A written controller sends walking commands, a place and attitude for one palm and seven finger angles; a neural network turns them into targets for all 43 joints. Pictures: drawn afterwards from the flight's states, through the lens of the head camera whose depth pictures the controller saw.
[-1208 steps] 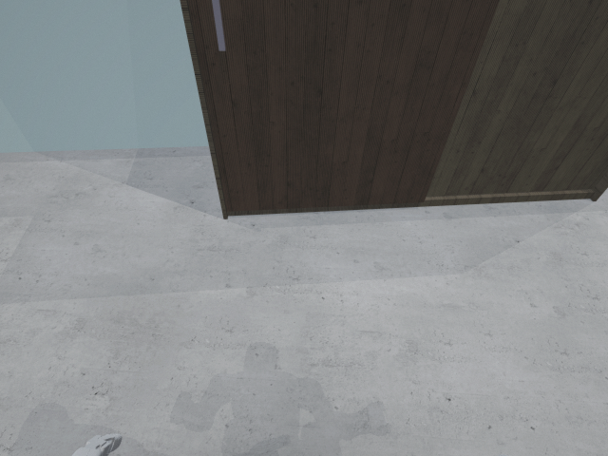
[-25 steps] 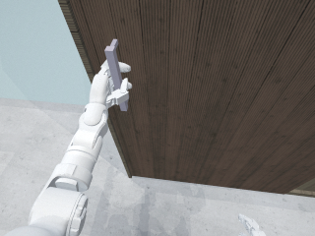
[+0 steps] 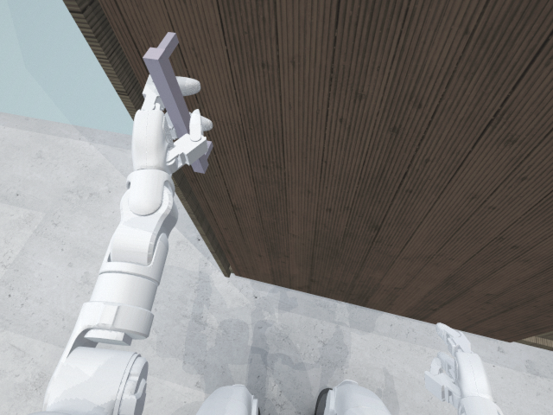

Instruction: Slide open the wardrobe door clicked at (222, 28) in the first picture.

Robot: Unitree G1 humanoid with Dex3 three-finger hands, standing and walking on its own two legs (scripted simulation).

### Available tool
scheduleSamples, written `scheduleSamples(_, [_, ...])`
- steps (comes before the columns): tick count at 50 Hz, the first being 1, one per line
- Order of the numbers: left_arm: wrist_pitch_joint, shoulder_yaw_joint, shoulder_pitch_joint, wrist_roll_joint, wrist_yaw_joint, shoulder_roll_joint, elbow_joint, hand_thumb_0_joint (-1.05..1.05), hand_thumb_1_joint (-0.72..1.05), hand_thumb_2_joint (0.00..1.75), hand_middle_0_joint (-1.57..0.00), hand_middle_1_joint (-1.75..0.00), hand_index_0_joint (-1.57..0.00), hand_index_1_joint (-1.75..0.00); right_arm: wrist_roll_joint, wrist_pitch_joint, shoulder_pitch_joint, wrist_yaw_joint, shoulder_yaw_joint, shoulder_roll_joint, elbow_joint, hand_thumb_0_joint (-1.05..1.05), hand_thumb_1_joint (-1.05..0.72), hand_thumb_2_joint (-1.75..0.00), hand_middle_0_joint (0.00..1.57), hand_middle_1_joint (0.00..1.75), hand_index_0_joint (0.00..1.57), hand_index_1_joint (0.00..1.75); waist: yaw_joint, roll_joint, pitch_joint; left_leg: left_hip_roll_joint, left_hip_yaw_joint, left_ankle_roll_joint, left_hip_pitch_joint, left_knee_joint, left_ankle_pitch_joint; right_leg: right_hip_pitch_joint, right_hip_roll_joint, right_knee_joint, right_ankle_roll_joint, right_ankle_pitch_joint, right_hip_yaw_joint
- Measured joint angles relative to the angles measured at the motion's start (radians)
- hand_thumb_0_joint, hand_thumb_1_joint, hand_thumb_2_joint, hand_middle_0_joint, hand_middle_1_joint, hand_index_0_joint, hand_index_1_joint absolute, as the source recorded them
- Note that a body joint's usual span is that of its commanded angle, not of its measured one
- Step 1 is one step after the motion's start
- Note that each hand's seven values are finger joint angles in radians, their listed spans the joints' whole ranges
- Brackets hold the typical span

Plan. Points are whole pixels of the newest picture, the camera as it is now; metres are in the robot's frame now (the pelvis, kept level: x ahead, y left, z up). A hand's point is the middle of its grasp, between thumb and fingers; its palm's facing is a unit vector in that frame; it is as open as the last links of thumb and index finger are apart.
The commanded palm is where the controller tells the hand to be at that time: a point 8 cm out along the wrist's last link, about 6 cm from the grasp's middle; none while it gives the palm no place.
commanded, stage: step sideways, sliding the door along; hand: left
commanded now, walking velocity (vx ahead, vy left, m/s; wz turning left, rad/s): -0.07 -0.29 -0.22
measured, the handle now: (187, 112) +0.47 +0.18 +0.13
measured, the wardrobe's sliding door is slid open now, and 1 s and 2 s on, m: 0.03 0.33 0.59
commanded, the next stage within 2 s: none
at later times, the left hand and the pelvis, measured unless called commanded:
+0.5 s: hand (293, 154) +0.41 +0.02 +0.13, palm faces +0.21 -0.97 -0.11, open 6.1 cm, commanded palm +0.37 +0.01 +0.12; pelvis +0.03 -0.13 +0.01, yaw -1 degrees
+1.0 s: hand (436, 183) +0.38 -0.15 +0.13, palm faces +0.18 -0.97 -0.15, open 6.1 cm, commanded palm +0.34 -0.16 +0.13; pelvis +0.02 -0.27 +0.01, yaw -5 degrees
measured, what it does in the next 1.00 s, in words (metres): steps to the right: right foot, then left foot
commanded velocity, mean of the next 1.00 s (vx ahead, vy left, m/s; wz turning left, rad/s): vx -0.26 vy -0.27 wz -0.17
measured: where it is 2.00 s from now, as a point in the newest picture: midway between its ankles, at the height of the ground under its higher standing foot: outside the picture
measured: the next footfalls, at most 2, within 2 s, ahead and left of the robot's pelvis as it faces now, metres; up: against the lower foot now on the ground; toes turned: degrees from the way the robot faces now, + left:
right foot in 0.28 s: +0.12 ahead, -0.24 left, +0.00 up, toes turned -7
left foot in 0.50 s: +0.06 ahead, -0.01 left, +0.00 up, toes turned +8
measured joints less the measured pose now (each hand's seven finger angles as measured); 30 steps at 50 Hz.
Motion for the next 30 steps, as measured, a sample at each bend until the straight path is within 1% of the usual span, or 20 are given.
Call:
scheduleSamples(1, [-0.006, -0.008, -0.003, -0.003, -0.003, -0.001, -0.021, -0.01, 0.78, 0.86, -0.44, -1.40, -0.15, -1.40, -0.003, -0.003, -0.007, 0.005, -0.012, 0.002, -0.009, 0.01, -0.90, -0.89, 0.20, 0.30, 0.20, 0.30, 0.005, -0.009, 0.012, 0.006, 0.001, -0.003, 0.005, -0.005, -0.017, -0.032, 0.008, 0.082, 0.019, -0.069, 0.031])
scheduleSamples(3, [-0.015, -0.015, -0.001, 0.003, -0.011, -0.009, -0.052, 0.00, 0.79, 0.86, -0.44, -1.40, -0.16, -1.40, -0.005, -0.001, -0.020, 0.030, -0.024, 0.018, -0.017, 0.01, -0.90, -0.89, 0.20, 0.30, 0.19, 0.30, 0.036, -0.034, 0.036, 0.020, 0.013, -0.021, 0.027, 0.001, -0.095, -0.078, 0.024, 0.236, 0.032, -0.183, 0.105])
scheduleSamples(4, [-0.016, -0.016, 0.009, 0.011, -0.009, -0.017, -0.067, 0.00, 0.79, 0.85, -0.44, -1.40, -0.16, -1.40, -0.005, 0.001, -0.021, 0.041, -0.023, 0.026, -0.022, 0.01, -0.90, -0.89, 0.20, 0.30, 0.19, 0.30, 0.047, -0.036, 0.039, 0.035, 0.014, -0.032, 0.038, -0.003, -0.115, -0.089, 0.029, 0.279, 0.037, -0.208, 0.123])
scheduleSamples(6, [-0.013, -0.019, 0.038, 0.023, -0.006, -0.026, -0.099, 0.00, 0.79, 0.85, -0.43, -1.40, -0.17, -1.40, -0.008, -0.004, -0.016, 0.060, -0.015, 0.045, -0.035, 0.01, -0.90, -0.89, 0.20, 0.30, 0.19, 0.30, 0.063, -0.029, 0.039, 0.071, 0.009, -0.055, 0.061, -0.020, -0.124, -0.092, 0.022, 0.303, 0.046, -0.208, 0.133])
scheduleSamples(9, [-0.015, -0.017, 0.089, 0.023, -0.006, -0.023, -0.140, 0.00, 0.78, 0.86, -0.43, -1.40, -0.19, -1.40, -0.011, -0.012, -0.004, 0.080, 0.004, 0.079, -0.055, 0.01, -0.90, -0.89, 0.20, 0.30, 0.19, 0.30, 0.082, -0.014, 0.034, 0.128, 0.005, -0.091, 0.099, -0.042, -0.123, -0.060, 0.000, 0.224, 0.055, -0.158, 0.127])
scheduleSamples(12, [-0.021, -0.003, 0.136, 0.019, -0.005, -0.008, -0.167, 0.00, 0.77, 0.86, -0.43, -1.40, -0.20, -1.40, -0.011, -0.021, 0.008, 0.091, 0.026, 0.113, -0.072, 0.01, -0.90, -0.89, 0.20, 0.30, 0.20, 0.30, 0.098, -0.006, 0.029, 0.178, 0.004, -0.125, 0.133, -0.034, -0.132, 0.009, -0.010, 0.063, 0.060, -0.075, 0.111])
scheduleSamples(14, [-0.027, 0.014, 0.162, 0.020, -0.003, 0.009, -0.178, 0.00, 0.75, 0.86, -0.44, -1.40, -0.20, -1.40, -0.006, -0.028, 0.014, 0.097, 0.044, 0.130, -0.077, 0.01, -0.90, -0.89, 0.20, 0.30, 0.20, 0.30, 0.100, -0.008, 0.022, 0.201, 0.000, -0.141, 0.138, 0.003, -0.145, 0.066, -0.012, -0.046, 0.065, 0.027, 0.093])
scheduleSamples(15, [-0.033, 0.028, 0.176, 0.023, 0.000, 0.007, -0.181, -0.01, 0.75, 0.87, -0.44, -1.40, -0.19, -1.40, -0.003, -0.029, 0.005, 0.099, 0.050, 0.126, -0.071, 0.01, -0.90, -0.89, 0.21, 0.30, 0.20, 0.30, 0.089, 0.013, 0.026, 0.223, -0.014, -0.132, 0.126, 0.039, -0.144, 0.081, 0.003, -0.048, 0.060, 0.012, 0.072])
scheduleSamples(16, [-0.038, 0.040, 0.190, 0.025, 0.005, 0.003, -0.185, -0.01, 0.74, 0.86, -0.44, -1.40, -0.19, -1.40, -0.001, -0.027, -0.007, 0.097, 0.051, 0.119, -0.063, 0.01, -0.90, -0.89, 0.21, 0.30, 0.20, 0.30, 0.072, 0.030, 0.028, 0.224, -0.034, -0.101, 0.095, 0.093, -0.123, 0.084, 0.010, -0.041, 0.048, -0.007, 0.053])
scheduleSamples(17, [-0.039, 0.050, 0.206, 0.028, 0.008, -0.003, -0.195, -0.02, 0.74, 0.86, -0.45, -1.40, -0.19, -1.40, 0.000, -0.025, -0.021, 0.090, 0.052, 0.109, -0.053, 0.01, -0.90, -0.89, 0.21, 0.30, 0.20, 0.30, 0.058, 0.032, 0.025, 0.189, -0.056, -0.072, 0.052, 0.170, -0.185, 0.074, 0.004, -0.036, 0.036, -0.020, 0.046])
scheduleSamples(18, [-0.037, 0.056, 0.225, 0.031, 0.009, -0.006, -0.210, -0.02, 0.74, 0.85, -0.45, -1.40, -0.18, -1.40, 0.000, -0.025, -0.035, 0.080, 0.050, 0.097, -0.042, 0.01, -0.90, -0.89, 0.21, 0.30, 0.20, 0.30, 0.048, 0.025, 0.018, 0.137, -0.065, -0.058, 0.007, 0.253, -0.272, 0.059, -0.009, -0.038, 0.027, -0.022, 0.048])
scheduleSamples(20, [-0.030, 0.059, 0.259, 0.034, 0.011, -0.014, -0.254, -0.03, 0.74, 0.84, -0.45, -1.40, -0.18, -1.40, -0.002, -0.031, -0.056, 0.060, 0.040, 0.074, -0.034, 0.01, -0.90, -0.89, 0.21, 0.30, 0.20, 0.30, 0.038, 0.006, 0.016, 0.043, -0.043, -0.045, -0.054, 0.343, -0.377, 0.039, -0.030, -0.067, 0.019, 0.002, 0.061])
scheduleSamples(22, [-0.035, 0.052, 0.283, 0.036, 0.020, -0.030, -0.302, -0.02, 0.75, 0.84, -0.45, -1.40, -0.17, -1.40, -0.005, -0.042, -0.072, 0.051, 0.032, 0.052, -0.032, 0.01, -0.90, -0.89, 0.21, 0.30, 0.20, 0.30, 0.025, -0.007, 0.028, -0.014, -0.006, -0.043, -0.069, 0.268, -0.372, 0.027, -0.034, -0.103, 0.005, 0.053, 0.065])
scheduleSamples(23, [-0.042, 0.046, 0.291, 0.036, 0.024, -0.040, -0.324, -0.01, 0.76, 0.84, -0.45, -1.40, -0.17, -1.40, -0.006, -0.044, -0.077, 0.048, 0.029, 0.042, -0.034, 0.01, -0.90, -0.89, 0.21, 0.30, 0.20, 0.30, 0.017, -0.009, 0.035, -0.024, 0.017, -0.046, -0.058, 0.177, -0.306, 0.019, -0.029, -0.108, 0.000, 0.081, 0.063])
scheduleSamples(24, [-0.052, 0.036, 0.297, 0.034, 0.026, -0.049, -0.344, -0.01, 0.77, 0.84, -0.45, -1.40, -0.18, -1.40, -0.008, -0.041, -0.077, 0.047, 0.026, 0.033, -0.040, 0.01, -0.90, -0.89, 0.20, 0.30, 0.20, 0.30, 0.009, -0.008, 0.039, -0.022, 0.041, -0.045, -0.035, 0.070, -0.181, 0.006, -0.021, -0.098, -0.001, 0.103, 0.056])
scheduleSamples(25, [-0.060, 0.022, 0.302, 0.029, 0.025, -0.056, -0.365, 0.00, 0.77, 0.84, -0.45, -1.40, -0.18, -1.40, -0.011, -0.037, -0.068, 0.049, 0.021, 0.025, -0.050, 0.01, -0.90, -0.89, 0.20, 0.30, 0.20, 0.30, 0.003, 0.000, 0.035, -0.001, 0.054, -0.025, -0.007, -0.025, 0.033, -0.015, -0.003, -0.063, 0.010, 0.110, 0.050])
scheduleSamples(26, [-0.065, 0.004, 0.297, 0.026, 0.020, -0.059, -0.379, 0.00, 0.78, 0.85, -0.45, -1.40, -0.18, -1.40, -0.013, -0.033, -0.056, 0.053, 0.008, 0.027, -0.056, 0.01, -0.90, -0.89, 0.20, 0.30, 0.20, 0.30, 0.004, -0.003, 0.035, 0.014, 0.054, -0.002, 0.007, -0.047, 0.055, -0.042, 0.010, 0.018, 0.028, 0.021, 0.058])
scheduleSamples(27, [-0.070, -0.013, 0.286, 0.033, 0.013, -0.059, -0.385, 0.01, 0.79, 0.85, -0.45, -1.40, -0.18, -1.40, -0.015, -0.030, -0.046, 0.062, -0.003, 0.038, -0.054, 0.01, -0.90, -0.89, 0.20, 0.30, 0.19, 0.30, 0.015, -0.023, 0.043, 0.020, 0.057, 0.008, 0.017, -0.039, -0.003, -0.068, 0.017, 0.116, 0.039, -0.083, 0.085])
scheduleSamples(28, [-0.075, -0.028, 0.279, 0.046, 0.009, -0.061, -0.388, 0.01, 0.79, 0.85, -0.45, -1.40, -0.19, -1.40, -0.014, -0.024, -0.036, 0.073, -0.006, 0.049, -0.052, 0.01, -0.90, -0.89, 0.20, 0.30, 0.19, 0.30, 0.033, -0.045, 0.052, 0.027, 0.063, 0.007, 0.032, -0.035, -0.058, -0.087, 0.025, 0.203, 0.045, -0.155, 0.114])
scheduleSamples(30, [-0.069, -0.051, 0.281, 0.070, 0.010, -0.077, -0.398, 0.02, 0.80, 0.85, -0.43, -1.40, -0.21, -1.40, -0.016, -0.024, -0.011, 0.092, -0.002, 0.065, -0.054, 0.01, -0.90, -0.89, 0.20, 0.30, 0.19, 0.30, 0.057, -0.063, 0.059, 0.055, 0.064, -0.013, 0.057, -0.044, -0.103, -0.106, 0.028, 0.317, 0.055, -0.220, 0.128])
